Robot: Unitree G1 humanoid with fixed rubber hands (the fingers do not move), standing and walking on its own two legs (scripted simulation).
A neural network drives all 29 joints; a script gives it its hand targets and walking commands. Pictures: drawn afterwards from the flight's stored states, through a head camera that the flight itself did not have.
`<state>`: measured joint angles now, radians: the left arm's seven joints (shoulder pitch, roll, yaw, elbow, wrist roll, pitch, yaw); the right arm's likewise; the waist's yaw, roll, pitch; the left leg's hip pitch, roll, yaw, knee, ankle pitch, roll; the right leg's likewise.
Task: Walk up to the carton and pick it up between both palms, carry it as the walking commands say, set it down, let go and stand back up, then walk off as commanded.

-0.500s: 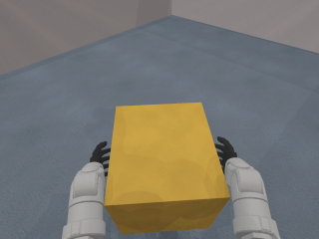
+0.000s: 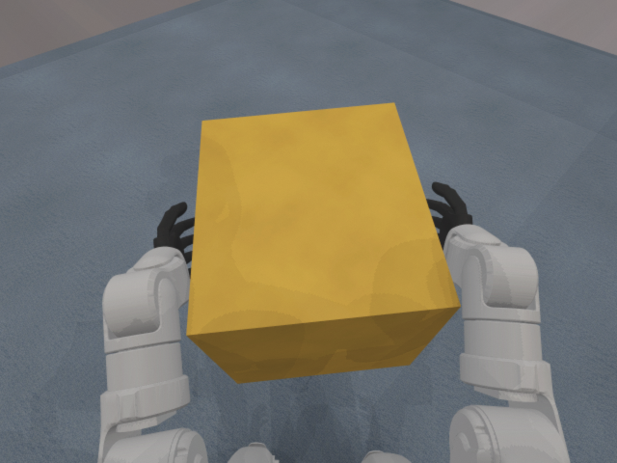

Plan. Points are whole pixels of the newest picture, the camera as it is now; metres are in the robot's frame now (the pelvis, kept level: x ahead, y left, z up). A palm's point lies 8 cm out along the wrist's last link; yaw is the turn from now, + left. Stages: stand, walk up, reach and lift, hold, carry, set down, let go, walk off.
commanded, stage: carry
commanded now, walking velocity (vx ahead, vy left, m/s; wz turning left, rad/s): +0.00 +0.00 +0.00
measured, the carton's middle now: (312, 250) +0.38 +0.01 +0.05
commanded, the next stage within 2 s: none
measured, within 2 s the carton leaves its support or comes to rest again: neither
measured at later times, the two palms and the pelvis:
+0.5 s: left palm (172, 322) +0.26 +0.17 +0.08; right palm (476, 332) +0.24 -0.17 +0.07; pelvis -0.04 +0.00 -0.01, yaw -1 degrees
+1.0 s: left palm (162, 366) +0.21 +0.17 +0.08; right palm (493, 372) +0.20 -0.17 +0.08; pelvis -0.08 +0.00 -0.01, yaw -1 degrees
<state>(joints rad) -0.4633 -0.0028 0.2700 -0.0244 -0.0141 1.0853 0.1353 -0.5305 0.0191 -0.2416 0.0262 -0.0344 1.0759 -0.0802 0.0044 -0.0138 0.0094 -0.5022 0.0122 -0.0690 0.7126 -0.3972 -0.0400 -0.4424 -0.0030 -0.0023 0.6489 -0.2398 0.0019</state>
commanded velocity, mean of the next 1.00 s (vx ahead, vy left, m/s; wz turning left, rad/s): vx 0.00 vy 0.00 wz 0.00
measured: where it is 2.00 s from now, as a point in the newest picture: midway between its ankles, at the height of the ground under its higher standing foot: outside the picture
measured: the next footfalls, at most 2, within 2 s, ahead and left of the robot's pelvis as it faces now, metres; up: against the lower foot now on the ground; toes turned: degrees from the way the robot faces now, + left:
right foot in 1.28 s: -0.05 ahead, -0.09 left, +0.00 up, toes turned +1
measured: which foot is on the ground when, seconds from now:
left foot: down 0.00-1.00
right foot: down 0.00-1.00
